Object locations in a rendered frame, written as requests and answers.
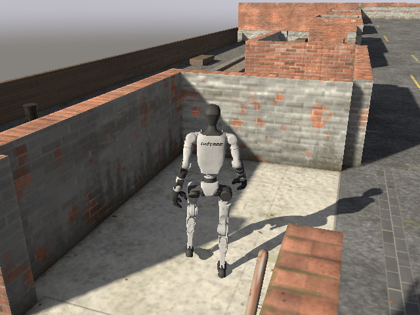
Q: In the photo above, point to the robot left upper arm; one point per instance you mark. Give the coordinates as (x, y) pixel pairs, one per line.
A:
(187, 150)

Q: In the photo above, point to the right robot forearm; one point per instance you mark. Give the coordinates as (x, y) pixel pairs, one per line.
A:
(240, 172)

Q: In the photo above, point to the robot right shin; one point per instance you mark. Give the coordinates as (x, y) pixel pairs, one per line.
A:
(223, 246)

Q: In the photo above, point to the left robot forearm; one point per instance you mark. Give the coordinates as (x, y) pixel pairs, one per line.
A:
(180, 178)

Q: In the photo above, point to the robot right upper arm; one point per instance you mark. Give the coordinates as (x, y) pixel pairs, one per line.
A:
(235, 150)

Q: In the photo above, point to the robot left hand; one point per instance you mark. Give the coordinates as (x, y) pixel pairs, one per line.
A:
(176, 199)

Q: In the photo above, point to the robot right hand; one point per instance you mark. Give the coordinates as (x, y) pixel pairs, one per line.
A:
(243, 183)

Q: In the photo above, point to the robot right thigh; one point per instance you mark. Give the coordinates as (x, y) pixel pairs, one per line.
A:
(225, 198)

